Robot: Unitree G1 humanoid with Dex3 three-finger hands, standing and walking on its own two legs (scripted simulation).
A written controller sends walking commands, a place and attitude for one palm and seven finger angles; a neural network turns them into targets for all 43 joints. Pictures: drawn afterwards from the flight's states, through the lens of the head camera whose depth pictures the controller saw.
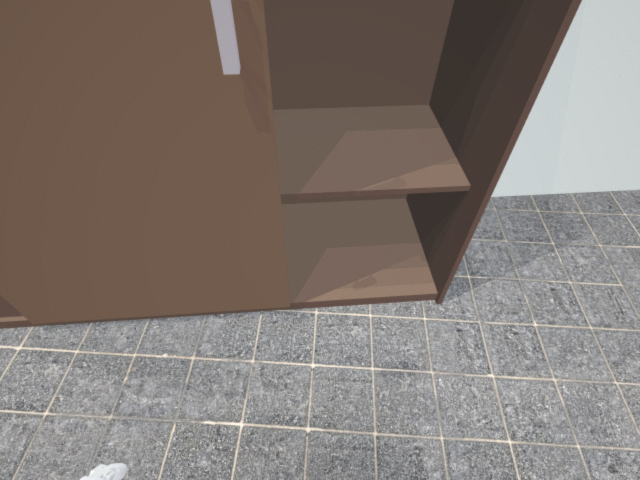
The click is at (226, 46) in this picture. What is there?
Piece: wardrobe's sliding door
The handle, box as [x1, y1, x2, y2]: [210, 0, 239, 74]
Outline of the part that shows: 210,0 223,73 239,73 239,60 230,0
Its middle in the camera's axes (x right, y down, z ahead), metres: -0.16 -0.37 +0.62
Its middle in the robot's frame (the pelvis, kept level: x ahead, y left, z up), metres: +0.74 +0.20 +0.25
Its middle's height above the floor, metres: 1.02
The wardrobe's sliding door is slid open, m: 0.54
